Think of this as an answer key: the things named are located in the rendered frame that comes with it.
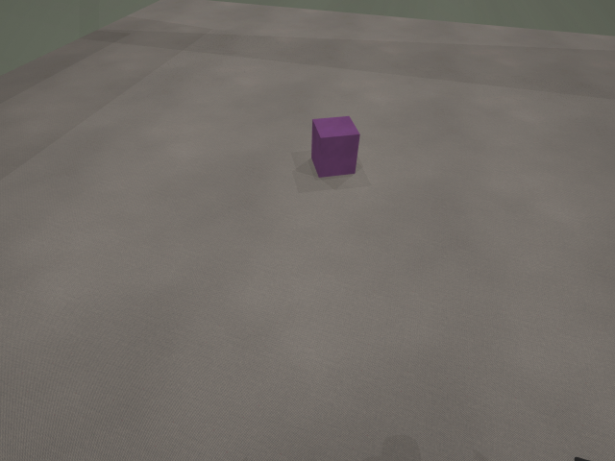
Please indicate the carton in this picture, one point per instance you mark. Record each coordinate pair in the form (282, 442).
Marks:
(334, 146)

